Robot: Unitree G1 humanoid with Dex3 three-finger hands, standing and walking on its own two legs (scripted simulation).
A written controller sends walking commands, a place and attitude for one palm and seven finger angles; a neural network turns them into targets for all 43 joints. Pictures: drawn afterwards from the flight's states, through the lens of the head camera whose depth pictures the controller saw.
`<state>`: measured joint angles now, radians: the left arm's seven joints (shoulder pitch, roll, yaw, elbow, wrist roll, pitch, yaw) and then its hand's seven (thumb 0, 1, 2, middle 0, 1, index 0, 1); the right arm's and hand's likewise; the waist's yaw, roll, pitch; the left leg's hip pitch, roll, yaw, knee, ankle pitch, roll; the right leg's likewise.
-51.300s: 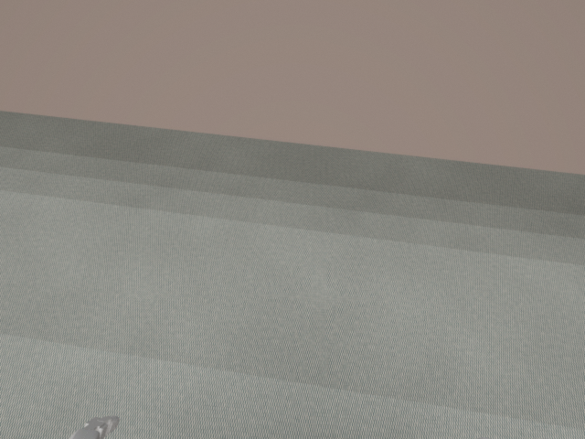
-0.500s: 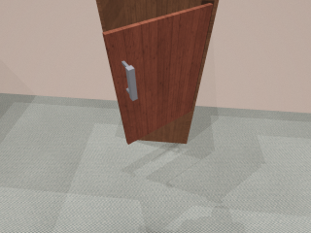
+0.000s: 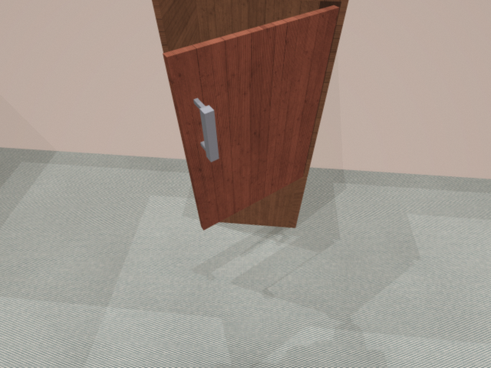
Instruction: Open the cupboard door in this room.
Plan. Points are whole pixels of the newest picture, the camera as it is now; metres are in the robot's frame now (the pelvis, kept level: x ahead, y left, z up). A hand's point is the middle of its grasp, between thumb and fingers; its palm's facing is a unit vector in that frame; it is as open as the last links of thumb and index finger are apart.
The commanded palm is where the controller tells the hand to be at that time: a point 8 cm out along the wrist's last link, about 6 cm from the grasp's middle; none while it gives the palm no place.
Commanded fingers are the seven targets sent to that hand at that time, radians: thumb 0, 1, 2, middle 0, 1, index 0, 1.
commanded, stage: look to check the result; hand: left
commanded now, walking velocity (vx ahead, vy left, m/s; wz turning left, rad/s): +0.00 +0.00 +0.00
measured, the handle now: (205, 130) +0.58 +0.13 +0.05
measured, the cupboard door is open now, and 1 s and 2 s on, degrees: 39 39 39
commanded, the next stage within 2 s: walk to a spot facing it in 0.02 s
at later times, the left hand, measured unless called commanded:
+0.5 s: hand out of the picture +0.05 +0.21 -0.18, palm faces -0.11 -0.96 -0.26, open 7.4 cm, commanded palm none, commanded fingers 0.00 0.90 0.90 -0.20 -0.30 -0.20 -0.30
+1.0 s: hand out of the picture +0.07 +0.16 -0.17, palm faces -0.29 -0.92 -0.26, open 7.4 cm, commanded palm none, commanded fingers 0.00 0.90 0.90 -0.20 -0.30 -0.20 -0.30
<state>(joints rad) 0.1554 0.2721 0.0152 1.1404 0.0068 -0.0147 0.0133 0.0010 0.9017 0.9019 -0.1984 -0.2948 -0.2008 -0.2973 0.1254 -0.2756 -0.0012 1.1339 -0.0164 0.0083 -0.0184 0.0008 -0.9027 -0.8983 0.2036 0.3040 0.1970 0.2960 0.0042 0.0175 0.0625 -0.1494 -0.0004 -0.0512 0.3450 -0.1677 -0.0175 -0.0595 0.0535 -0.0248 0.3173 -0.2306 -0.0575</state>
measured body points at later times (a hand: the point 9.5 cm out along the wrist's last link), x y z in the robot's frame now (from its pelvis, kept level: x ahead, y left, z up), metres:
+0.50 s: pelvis -0.01 +0.00 -0.01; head +0.02 -0.01 +0.43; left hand +0.06 +0.26 -0.16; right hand +0.00 -0.25 -0.17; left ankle +0.01 +0.13 -0.75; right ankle -0.04 -0.08 -0.74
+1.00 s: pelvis -0.02 -0.02 +0.00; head +0.03 -0.04 +0.44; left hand +0.09 +0.21 -0.15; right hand +0.01 -0.30 -0.14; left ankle +0.01 +0.13 -0.70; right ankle -0.04 -0.10 -0.75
